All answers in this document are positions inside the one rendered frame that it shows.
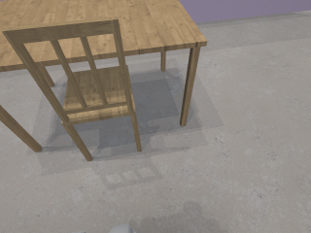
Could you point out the table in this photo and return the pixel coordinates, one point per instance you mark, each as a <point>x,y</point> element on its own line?
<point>147,26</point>

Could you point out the chair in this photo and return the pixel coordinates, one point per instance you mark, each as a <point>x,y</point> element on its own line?
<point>90,95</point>

